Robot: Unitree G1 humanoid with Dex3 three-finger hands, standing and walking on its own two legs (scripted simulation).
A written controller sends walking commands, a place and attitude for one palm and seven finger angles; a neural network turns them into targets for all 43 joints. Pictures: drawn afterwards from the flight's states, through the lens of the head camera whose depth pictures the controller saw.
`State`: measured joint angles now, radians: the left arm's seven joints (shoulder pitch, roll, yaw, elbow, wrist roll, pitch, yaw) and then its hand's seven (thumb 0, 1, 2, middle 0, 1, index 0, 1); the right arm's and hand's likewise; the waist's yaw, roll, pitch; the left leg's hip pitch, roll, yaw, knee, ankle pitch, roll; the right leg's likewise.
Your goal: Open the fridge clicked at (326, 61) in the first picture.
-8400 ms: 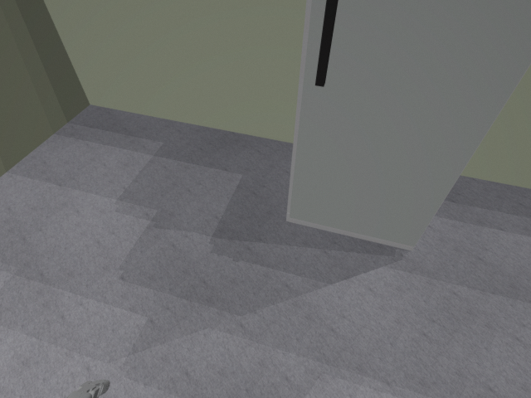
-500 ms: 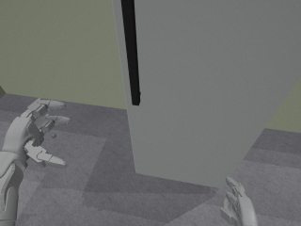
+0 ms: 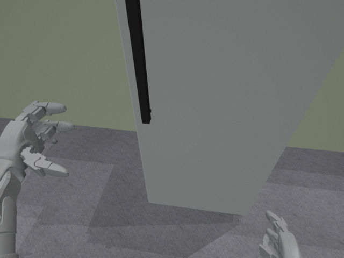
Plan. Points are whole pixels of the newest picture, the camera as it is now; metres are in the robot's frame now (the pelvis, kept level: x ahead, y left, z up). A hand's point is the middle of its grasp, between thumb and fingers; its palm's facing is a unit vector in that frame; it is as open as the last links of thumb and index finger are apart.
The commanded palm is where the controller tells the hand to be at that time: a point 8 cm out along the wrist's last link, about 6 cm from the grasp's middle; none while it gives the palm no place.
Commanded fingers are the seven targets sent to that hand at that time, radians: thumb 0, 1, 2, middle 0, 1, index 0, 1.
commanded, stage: raise the hand to about handle height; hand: left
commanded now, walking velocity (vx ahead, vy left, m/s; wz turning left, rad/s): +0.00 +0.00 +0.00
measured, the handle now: (141, 55) +0.54 +0.15 +0.23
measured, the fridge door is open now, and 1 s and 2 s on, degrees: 0 0 0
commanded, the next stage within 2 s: move the hooked fingers beside the handle in 0.20 s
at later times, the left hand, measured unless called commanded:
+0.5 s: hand (50, 136) +0.29 +0.29 +0.17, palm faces +0.09 -1.00 -0.03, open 14.0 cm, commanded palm +0.27 +0.33 +0.18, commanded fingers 0.00 -0.50 0.30 -0.30 -1.20 -0.30 -1.20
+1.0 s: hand (80, 115) +0.35 +0.25 +0.18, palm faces +0.06 -1.00 -0.03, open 14.0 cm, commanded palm +0.33 +0.29 +0.18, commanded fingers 0.00 -0.50 0.30 -0.30 -1.20 -0.30 -1.20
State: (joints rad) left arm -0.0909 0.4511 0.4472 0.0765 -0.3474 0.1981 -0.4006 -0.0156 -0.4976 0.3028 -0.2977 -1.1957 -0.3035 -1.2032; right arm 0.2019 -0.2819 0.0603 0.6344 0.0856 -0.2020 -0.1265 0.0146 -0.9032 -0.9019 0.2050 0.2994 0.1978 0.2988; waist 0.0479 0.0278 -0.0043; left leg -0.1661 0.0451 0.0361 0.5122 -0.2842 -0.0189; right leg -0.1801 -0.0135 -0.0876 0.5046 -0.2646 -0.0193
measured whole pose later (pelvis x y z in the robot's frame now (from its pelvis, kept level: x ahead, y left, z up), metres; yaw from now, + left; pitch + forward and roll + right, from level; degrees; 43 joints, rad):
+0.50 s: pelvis -0.01 +0.01 +0.00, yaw +1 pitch -4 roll -1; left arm -0.23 0.47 0.40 0.20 -0.31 0.21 -0.39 -0.02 -0.50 0.30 -0.30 -1.20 -0.30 -1.20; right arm 0.19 -0.26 0.09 0.65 0.09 -0.20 -0.14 0.01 -0.90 -0.90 0.21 0.30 0.20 0.30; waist 0.06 0.02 0.01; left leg -0.18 0.03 0.02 0.51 -0.27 -0.01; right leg -0.17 -0.03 -0.10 0.47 -0.24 -0.01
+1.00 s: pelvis +0.01 +0.00 +0.00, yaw +0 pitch -1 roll +0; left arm -0.32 0.41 0.37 0.26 -0.26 0.19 -0.32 -0.02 -0.50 0.30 -0.30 -1.20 -0.30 -1.20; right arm 0.22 -0.27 0.05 0.66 0.08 -0.15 -0.13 0.01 -0.90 -0.90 0.21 0.30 0.20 0.30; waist 0.03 0.02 -0.01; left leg -0.18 0.04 0.04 0.49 -0.29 -0.01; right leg -0.19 -0.02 -0.08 0.48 -0.27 -0.01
